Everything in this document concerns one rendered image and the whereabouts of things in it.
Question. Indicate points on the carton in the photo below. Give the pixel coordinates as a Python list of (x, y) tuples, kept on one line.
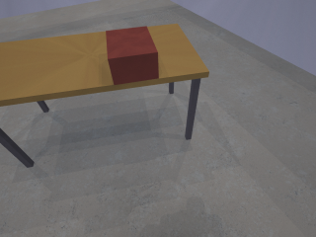
[(132, 55)]

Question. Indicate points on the table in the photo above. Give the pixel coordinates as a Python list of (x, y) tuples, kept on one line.
[(36, 70)]

